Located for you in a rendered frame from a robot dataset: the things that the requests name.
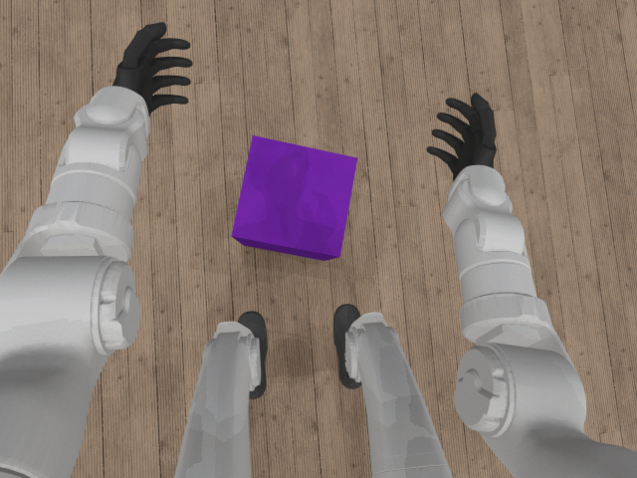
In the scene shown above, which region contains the right robot hand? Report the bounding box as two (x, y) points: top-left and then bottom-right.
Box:
(426, 93), (497, 182)

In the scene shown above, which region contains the right robot upper arm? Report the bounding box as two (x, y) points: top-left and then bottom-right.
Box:
(453, 343), (637, 478)

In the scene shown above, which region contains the left robot upper arm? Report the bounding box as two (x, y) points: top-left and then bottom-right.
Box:
(0, 256), (141, 478)

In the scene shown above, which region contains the carton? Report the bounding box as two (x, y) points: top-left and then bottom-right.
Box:
(232, 135), (357, 261)

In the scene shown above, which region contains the left robot thigh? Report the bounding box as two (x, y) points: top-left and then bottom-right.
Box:
(174, 332), (261, 478)

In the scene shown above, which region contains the robot left forearm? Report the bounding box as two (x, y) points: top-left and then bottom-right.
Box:
(0, 86), (150, 280)

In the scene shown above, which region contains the left robot hand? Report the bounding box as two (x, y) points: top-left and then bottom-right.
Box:
(112, 22), (193, 116)

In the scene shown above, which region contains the robot right forearm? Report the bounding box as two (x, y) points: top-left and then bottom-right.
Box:
(443, 165), (586, 421)

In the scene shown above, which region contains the robot left shin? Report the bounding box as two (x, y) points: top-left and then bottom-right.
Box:
(203, 322), (257, 387)

